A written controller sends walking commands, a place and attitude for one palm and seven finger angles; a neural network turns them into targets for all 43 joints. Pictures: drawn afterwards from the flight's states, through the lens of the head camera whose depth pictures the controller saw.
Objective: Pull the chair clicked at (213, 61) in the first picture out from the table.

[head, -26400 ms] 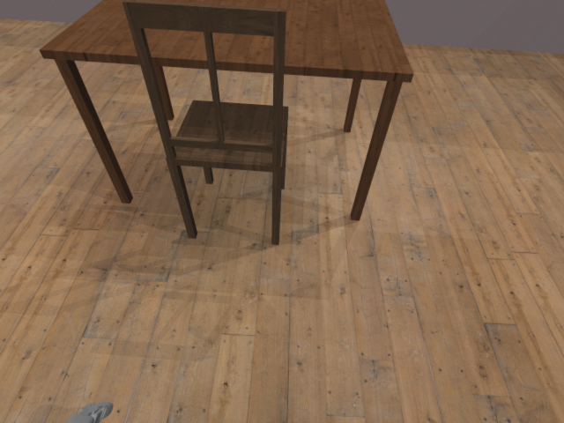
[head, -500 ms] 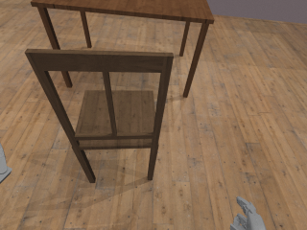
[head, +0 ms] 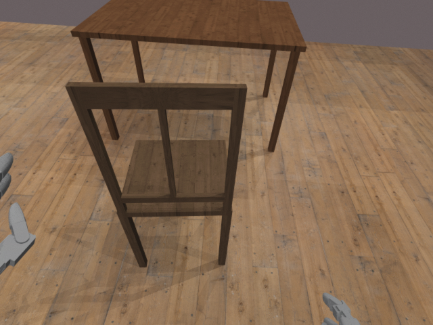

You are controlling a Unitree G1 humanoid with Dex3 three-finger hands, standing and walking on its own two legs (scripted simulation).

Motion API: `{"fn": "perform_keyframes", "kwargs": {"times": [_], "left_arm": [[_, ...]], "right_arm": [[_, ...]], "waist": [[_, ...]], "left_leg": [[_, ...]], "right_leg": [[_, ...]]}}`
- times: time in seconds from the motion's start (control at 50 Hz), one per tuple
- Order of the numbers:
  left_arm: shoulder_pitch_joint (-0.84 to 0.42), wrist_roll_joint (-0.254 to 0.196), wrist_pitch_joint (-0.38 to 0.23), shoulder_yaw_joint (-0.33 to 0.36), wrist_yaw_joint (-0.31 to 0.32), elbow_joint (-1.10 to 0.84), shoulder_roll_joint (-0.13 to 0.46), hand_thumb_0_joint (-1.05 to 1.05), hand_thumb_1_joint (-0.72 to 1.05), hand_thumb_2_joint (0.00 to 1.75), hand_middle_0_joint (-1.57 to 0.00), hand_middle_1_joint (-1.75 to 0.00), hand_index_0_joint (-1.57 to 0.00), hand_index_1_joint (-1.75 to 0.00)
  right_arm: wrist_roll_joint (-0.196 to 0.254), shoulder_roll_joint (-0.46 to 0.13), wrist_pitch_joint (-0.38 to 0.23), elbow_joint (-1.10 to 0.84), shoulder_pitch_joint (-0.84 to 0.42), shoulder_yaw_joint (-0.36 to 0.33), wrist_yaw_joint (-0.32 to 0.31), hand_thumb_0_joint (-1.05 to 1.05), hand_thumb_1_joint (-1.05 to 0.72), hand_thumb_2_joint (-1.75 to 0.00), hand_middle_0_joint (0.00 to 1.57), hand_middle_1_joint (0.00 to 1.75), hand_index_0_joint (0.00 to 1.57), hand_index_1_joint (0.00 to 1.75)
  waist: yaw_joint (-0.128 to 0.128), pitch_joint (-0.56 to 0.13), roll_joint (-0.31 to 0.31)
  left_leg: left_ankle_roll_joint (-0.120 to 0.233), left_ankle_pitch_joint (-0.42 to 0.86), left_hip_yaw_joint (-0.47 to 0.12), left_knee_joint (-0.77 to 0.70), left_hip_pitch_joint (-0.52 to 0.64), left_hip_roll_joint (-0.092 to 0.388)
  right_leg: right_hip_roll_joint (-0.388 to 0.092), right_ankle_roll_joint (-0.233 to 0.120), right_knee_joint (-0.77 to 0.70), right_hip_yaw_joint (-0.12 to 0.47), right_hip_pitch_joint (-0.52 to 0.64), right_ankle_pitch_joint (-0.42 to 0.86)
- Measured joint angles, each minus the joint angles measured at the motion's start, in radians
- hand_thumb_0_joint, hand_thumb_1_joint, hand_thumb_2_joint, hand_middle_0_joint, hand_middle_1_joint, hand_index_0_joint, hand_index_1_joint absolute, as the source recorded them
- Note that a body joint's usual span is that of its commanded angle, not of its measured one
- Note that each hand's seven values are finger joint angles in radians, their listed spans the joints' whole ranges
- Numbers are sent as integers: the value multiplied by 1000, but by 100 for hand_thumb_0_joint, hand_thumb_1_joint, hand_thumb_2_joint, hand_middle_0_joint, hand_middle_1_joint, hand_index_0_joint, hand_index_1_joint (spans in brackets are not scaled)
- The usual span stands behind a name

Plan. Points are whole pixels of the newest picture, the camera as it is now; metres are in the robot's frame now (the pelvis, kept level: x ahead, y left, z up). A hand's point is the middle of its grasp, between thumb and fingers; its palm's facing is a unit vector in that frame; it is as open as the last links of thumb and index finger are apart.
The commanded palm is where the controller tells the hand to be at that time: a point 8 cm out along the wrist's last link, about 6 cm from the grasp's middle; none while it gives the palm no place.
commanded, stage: let the arm hang, fingers relaxed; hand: left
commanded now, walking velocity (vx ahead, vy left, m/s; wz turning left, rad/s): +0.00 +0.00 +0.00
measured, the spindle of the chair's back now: (168, 158) +0.56 +0.16 -0.05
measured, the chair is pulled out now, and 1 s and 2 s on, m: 0.68 0.68 0.68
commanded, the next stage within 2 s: look to check the result in 1.16 s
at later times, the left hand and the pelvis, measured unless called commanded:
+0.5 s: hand out of the picture +0.08 +0.17 -0.17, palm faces +0.04 -0.98 -0.17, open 6.9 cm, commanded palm none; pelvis +0.02 +0.00 +0.00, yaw +2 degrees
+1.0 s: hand out of the picture +0.01 +0.15 -0.17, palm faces +0.04 -0.98 -0.17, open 7.3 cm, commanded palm none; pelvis +0.02 -0.01 +0.00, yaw +1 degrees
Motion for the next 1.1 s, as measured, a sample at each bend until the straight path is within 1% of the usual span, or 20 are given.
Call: {"fn": "perform_keyframes", "kwargs": {"times": [0.06,0.08,0.1,0.12,0.18,0.22,0.28,0.32,0.34,0.36,0.4,0.42,0.54,0.66,0.78,0.96,1.1], "left_arm": [[-11,-2,-12,11,2,-6,7,2,89,90,-21,-30,-22,-30],[-40,12,-24,-5,-12,40,15,2,89,90,-21,-30,-21,-30],[-88,25,-11,-38,-41,123,17,1,89,90,-21,-30,-21,-30],[-139,34,26,-76,-69,226,6,1,90,90,-20,-30,-21,-30],[-251,46,156,-189,-118,582,-72,1,90,90,-20,-30,-20,-30],[-288,53,215,-257,-136,793,-124,1,91,90,-19,-29,-20,-30],[-297,52,253,-343,-152,1019,-192,1,91,90,-19,-29,-20,-30],[-284,47,259,-387,-159,1129,-232,2,91,90,-19,-29,-20,-30],[-281,26,248,-379,-150,1161,-250,0,93,89,-20,-29,-20,-30],[-288,14,231,-362,-137,1176,-254,-3,97,89,-20,-30,-21,-30],[-305,20,213,-364,-134,1210,-235,-6,101,89,-21,-30,-21,-30],[-308,25,210,-367,-135,1229,-225,-7,101,89,-21,-30,-21,-30],[-288,32,217,-381,-143,1356,-185,-4,97,89,-20,-30,-21,-30],[-259,29,217,-380,-140,1434,-174,-1,93,89,-20,-29,-20,-30],[-241,26,211,-387,-137,1475,-195,1,92,90,-20,-29,-20,-30],[-244,26,204,-401,-138,1502,-254,1,91,90,-20,-29,-20,-30],[-246,27,201,-397,-135,1515,-260,2,92,90,-20,-30,-20,-30]], "right_arm": [[0,-11,-8,7,-3,-6,-2,2,-90,-90,20,30,20,30],[-3,-21,-25,25,-5,-16,17,2,-90,-90,20,30,20,30],[-9,-36,-26,51,-13,-26,38,2,-90,-90,20,30,20,30],[-15,-50,-12,81,-27,-33,53,1,-90,-90,20,30,20,30],[-31,-71,46,149,-66,-39,70,1,-90,-90,20,30,20,30],[-37,-61,77,167,-74,-34,75,1,-90,-90,20,29,20,30],[-39,-22,102,185,-55,-14,78,1,-91,-90,20,29,20,30],[-38,6,110,208,-34,1,77,1,-91,-90,20,29,20,30],[-38,18,113,221,-20,7,75,1,-91,-90,20,29,20,30],[-37,30,115,236,-4,11,72,1,-91,-90,20,29,20,30],[-36,41,123,269,17,10,63,1,-92,-90,20,29,20,30],[-36,41,127,282,25,8,60,1,-92,-90,20,29,20,30],[-33,27,138,323,63,-8,55,1,-92,-90,20,29,20,30],[-31,37,135,354,87,-4,56,1,-91,-90,20,29,20,30],[-28,56,131,385,93,4,55,1,-91,-90,20,29,20,30],[-27,74,125,408,82,5,49,1,-91,-90,20,29,20,30],[-27,81,123,416,82,1,45,1,-91,-90,20,29,20,30]], "waist": [[6,20,-3],[8,15,2],[12,7,9],[15,1,18],[8,-10,48],[-4,2,45],[-19,36,-4],[-20,56,-41],[-17,64,-55],[-9,70,-65],[9,79,-74],[12,80,-71],[5,67,-20],[9,61,15],[16,58,26],[17,59,11],[16,65,1]], "left_leg": [[-6,27,0,-9,6,0],[-7,23,-5,2,-11,-5],[-5,15,-11,20,-33,-13],[-3,9,-13,34,-48,-22],[6,-10,-10,66,-75,-38],[7,-18,-5,74,-73,-43],[4,-20,-2,65,-48,-48],[0,-19,-3,52,-28,-43],[-3,-17,-9,46,-23,-39],[-6,-13,-17,41,-20,-35],[-11,-5,-25,27,-11,-27],[-12,-3,-28,22,-6,-23],[-12,1,-21,-1,20,-14],[-11,12,-13,-27,34,-18],[-14,17,-11,-39,43,-18],[-20,18,-8,-42,45,-12],[-25,15,-10,-39,41,-6]], "right_leg": [[-1,-1,-8,0,6,21],[-6,-1,8,-6,-10,10],[-16,1,37,-12,-34,-6],[-25,4,64,-14,-53,-21],[-42,13,122,-10,-92,-54],[-47,11,144,-5,-98,-69],[-51,5,161,-1,-86,-85],[-47,4,152,-2,-68,-85],[-43,2,141,-8,-58,-81],[-39,1,126,-16,-49,-75],[-31,-4,97,-26,-30,-61],[-27,-7,83,-28,-21,-54],[-17,-8,43,-23,9,-37],[-21,-8,40,-15,10,-37],[-21,-12,44,-12,11,-40],[-15,-18,50,-10,7,-42],[-9,-24,50,-12,4,-43]]}}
